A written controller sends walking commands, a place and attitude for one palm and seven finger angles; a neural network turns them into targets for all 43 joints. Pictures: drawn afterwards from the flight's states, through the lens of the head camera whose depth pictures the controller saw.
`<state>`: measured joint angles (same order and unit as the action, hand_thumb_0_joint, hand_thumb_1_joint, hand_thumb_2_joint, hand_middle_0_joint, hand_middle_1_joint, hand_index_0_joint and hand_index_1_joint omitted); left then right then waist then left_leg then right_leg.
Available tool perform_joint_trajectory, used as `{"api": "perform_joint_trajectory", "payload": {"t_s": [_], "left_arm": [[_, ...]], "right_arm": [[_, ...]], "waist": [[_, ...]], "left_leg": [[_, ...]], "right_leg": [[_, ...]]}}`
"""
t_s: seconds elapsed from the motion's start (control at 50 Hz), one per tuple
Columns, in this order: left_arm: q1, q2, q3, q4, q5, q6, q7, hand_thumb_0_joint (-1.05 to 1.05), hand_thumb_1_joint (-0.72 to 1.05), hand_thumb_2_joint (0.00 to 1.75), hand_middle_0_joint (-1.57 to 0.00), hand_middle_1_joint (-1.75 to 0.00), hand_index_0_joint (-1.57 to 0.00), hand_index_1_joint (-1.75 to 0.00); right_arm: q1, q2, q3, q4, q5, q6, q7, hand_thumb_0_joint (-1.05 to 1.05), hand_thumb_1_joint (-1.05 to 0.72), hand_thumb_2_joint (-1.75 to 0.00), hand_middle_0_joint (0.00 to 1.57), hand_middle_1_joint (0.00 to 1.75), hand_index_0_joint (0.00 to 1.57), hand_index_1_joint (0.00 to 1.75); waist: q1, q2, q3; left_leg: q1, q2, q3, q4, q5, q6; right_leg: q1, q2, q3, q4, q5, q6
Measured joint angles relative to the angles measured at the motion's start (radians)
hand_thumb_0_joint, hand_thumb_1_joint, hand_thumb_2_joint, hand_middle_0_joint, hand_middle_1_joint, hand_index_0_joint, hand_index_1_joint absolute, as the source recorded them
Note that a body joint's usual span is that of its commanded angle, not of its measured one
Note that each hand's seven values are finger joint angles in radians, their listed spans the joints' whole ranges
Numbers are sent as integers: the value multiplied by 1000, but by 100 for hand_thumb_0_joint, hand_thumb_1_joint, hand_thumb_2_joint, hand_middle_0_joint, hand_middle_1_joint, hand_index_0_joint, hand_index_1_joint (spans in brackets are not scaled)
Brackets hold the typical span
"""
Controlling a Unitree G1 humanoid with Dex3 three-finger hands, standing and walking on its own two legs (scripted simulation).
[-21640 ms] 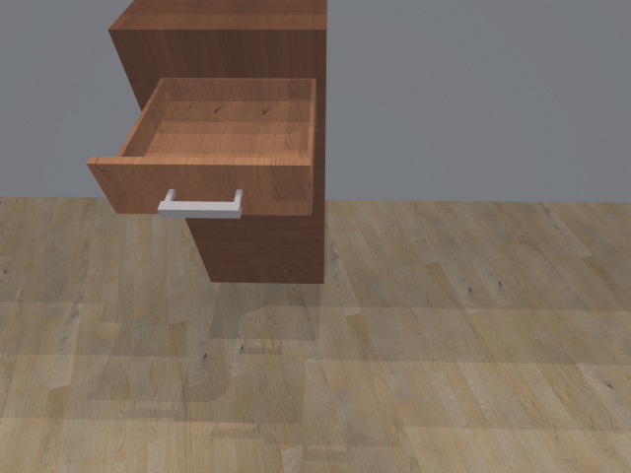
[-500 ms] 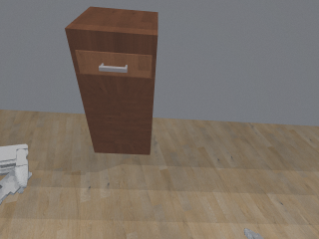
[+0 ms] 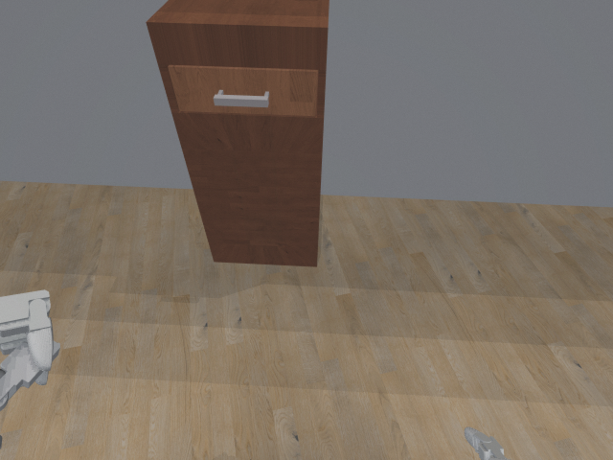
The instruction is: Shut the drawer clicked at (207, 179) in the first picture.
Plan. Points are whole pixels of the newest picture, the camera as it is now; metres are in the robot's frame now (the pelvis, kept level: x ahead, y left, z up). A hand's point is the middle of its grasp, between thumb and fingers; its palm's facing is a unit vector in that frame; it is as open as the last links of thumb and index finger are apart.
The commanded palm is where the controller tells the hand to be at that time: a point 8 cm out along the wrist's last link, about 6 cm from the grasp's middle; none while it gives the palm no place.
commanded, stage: stop stepping back and stand still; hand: left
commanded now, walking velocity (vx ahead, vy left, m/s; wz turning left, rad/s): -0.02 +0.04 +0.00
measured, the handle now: (242, 97) +0.97 +0.22 +0.00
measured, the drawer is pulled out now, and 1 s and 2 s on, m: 0.00 0.00 0.00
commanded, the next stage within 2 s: let the arm hang, fingers relaxed in 0.66 s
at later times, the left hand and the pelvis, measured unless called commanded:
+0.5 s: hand (55, 318) +0.22 +0.26 +0.15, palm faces +0.34 -0.82 -0.45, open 3.2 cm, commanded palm +0.16 +0.31 +0.18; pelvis +0.03 +0.03 +0.00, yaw +0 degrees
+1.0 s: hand out of the picture +0.12 +0.23 -0.14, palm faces -0.04 -0.96 -0.28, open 3.0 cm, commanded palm none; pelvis +0.01 +0.04 -0.01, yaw +0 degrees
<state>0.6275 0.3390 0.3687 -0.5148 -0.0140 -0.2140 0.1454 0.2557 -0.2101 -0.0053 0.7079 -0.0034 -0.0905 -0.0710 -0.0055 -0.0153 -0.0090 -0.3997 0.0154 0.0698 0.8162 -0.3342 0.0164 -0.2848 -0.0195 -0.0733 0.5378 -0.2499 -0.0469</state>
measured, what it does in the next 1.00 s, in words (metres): steps on the spot: left foot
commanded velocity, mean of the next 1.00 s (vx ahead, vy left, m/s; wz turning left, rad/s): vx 0.00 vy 0.00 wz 0.00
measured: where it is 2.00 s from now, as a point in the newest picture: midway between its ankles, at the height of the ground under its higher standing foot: outside the picture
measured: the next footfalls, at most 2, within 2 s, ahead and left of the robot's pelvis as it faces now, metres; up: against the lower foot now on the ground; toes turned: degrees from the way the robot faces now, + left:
left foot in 0.06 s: +0.07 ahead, +0.13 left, +0.00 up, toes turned +4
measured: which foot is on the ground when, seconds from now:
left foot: up 0.00-0.04, down 0.06-1.00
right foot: down 0.00-1.00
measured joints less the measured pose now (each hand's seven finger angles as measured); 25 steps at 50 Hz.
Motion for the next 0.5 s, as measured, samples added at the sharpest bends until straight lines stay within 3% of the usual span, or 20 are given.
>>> {"api": "perform_joint_trajectory", "payload": {"t_s": [0.06, 0.08, 0.16, 0.24, 0.42, 0.5], "left_arm": [[12, 7, -24, -37, 5, -6, 7, 1, 89, 90, -141, -160, -140, -160], [7, 14, -27, -50, 5, -9, 9, 1, 89, 90, -141, -160, -140, -160], [-3, 55, -6, -78, 9, -15, 12, 1, 89, 90, -141, -160, -140, -160], [-5, 75, 27, -69, 1, -26, 12, 1, 89, 90, -141, -160, -140, -160], [7, 13, -25, -14, -13, 9, 5, 1, 89, 90, -141, -160, -140, -160], [4, 17, -37, -32, -11, 23, 5, 1, 89, 90, -141, -160, -140, -160]], "right_arm": [[0, -24, -9, -39, -2, -28, -12, 1, -90, -90, 20, 30, 21, 30], [-8, -27, -16, -47, -3, -34, -16, 1, -90, -90, 20, 30, 21, 30], [-40, -11, -16, -76, 7, -38, -14, 1, -90, -90, 20, 30, 21, 30], [-62, 7, -1, -101, 16, -42, -4, 1, -90, -90, 20, 30, 20, 30], [-74, 30, 24, -100, 16, -7, 3, 1, -90, -90, 20, 30, 21, 30], [-62, 32, 28, -102, 14, 0, -3, 1, -90, -90, 20, 30, 21, 30]], "waist": [[-9, 8, 11], [-12, 6, 19], [-2, -27, 36], [-8, 1, 32], [4, 25, 34], [6, 14, 45]], "left_leg": [[114, 10, -3, -265, 44, 18], [124, 11, -8, -293, 86, 18], [138, -6, 14, -280, 79, 2], [141, 3, 6, -289, 75, 1], [153, 4, 18, -316, 74, 9], [164, -4, 19, -329, 77, 13]], "right_leg": [[6, 10, -17, 7, -11, 12], [2, 10, -21, 24, -22, 16], [8, -8, 6, 41, -36, 30], [32, 3, -2, -7, -19, 30], [51, 7, 9, -60, 1, 42], [59, 0, 10, -65, 0, 47]]}}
